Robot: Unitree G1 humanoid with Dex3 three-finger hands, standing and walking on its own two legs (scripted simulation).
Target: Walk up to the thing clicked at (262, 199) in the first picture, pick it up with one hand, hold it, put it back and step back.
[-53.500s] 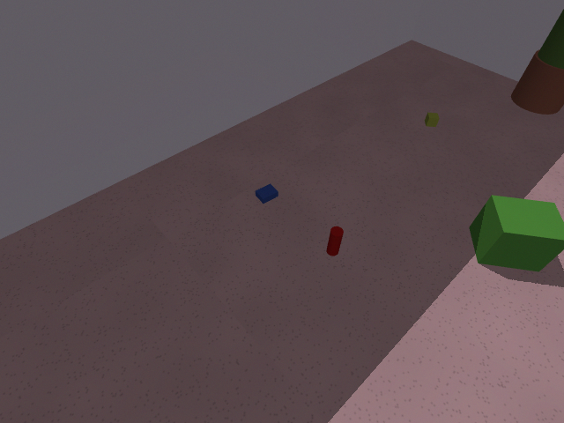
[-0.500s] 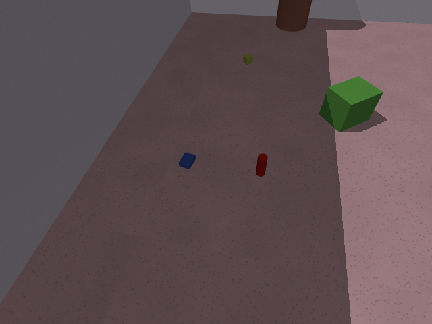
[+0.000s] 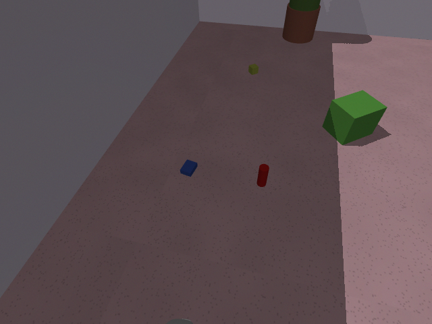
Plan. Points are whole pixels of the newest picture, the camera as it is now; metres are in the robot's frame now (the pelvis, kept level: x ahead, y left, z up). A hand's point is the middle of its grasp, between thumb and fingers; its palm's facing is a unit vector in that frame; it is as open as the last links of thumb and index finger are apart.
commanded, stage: step back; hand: left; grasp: from above
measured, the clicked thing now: (188, 168) +1.08 +0.22 -0.75
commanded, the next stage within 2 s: stand in 0.38 s
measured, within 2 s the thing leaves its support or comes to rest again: neither
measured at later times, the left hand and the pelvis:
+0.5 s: hand out of the picture +0.11 +0.29 -0.15, palm faces -0.03 -0.94 -0.35, open 7.4 cm; pelvis +0.03 +0.04 +0.00, yaw -1 degrees
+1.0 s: hand out of the picture +0.11 +0.28 -0.14, palm faces -0.06 -0.94 -0.33, open 7.4 cm; pelvis +0.03 +0.03 +0.01, yaw -2 degrees
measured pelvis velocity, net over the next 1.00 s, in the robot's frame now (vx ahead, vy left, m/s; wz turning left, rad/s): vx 0.03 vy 0.03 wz -0.03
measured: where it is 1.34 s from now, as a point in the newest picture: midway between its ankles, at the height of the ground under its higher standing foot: outside the picture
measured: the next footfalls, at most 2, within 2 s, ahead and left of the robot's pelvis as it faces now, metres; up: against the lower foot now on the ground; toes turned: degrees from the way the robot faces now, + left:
left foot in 0.14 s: +0.12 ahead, +0.16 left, +0.00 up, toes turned +1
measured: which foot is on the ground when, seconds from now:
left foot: up 0.00-0.12, down 0.14-1.00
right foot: down 0.00-1.00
